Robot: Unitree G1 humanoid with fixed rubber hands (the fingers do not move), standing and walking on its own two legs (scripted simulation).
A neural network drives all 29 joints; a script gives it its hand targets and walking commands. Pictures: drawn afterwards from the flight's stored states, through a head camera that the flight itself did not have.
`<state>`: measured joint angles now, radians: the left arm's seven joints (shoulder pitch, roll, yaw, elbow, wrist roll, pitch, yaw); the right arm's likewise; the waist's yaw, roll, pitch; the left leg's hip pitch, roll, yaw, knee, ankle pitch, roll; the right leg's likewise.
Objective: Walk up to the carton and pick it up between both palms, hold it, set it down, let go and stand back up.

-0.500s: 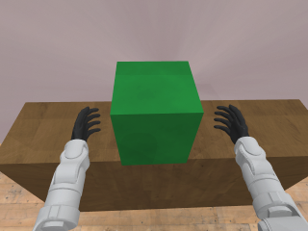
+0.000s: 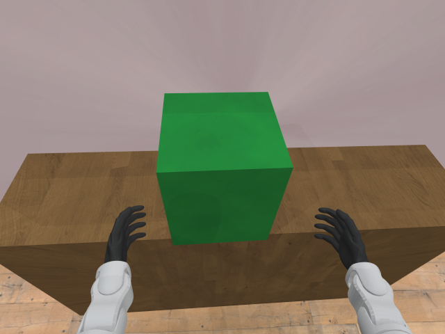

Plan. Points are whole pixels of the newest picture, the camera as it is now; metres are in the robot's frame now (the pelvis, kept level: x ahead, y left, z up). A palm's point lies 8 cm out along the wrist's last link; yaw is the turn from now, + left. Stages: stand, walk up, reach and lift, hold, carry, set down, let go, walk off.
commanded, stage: set down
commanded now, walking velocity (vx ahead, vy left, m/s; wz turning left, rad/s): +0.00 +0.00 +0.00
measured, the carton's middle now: (219, 171) +0.45 +0.01 +0.01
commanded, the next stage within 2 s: let go in 1.10 s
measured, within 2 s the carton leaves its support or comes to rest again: neither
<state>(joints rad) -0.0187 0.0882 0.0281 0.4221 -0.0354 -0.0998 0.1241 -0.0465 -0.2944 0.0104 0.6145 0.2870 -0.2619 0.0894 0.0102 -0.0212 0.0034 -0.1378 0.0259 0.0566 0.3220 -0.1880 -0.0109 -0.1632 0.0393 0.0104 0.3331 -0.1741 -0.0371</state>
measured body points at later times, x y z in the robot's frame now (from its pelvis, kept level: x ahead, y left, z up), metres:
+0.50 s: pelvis +0.00 +0.00 +0.00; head +0.01 +0.01 +0.45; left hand +0.23 +0.20 -0.04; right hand +0.23 -0.23 -0.04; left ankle -0.01 +0.12 -0.75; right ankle +0.00 -0.10 -0.75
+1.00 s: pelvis +0.01 +0.01 +0.00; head +0.01 +0.02 +0.45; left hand +0.18 +0.24 -0.08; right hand +0.19 -0.21 -0.08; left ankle -0.01 +0.12 -0.75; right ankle +0.00 -0.10 -0.75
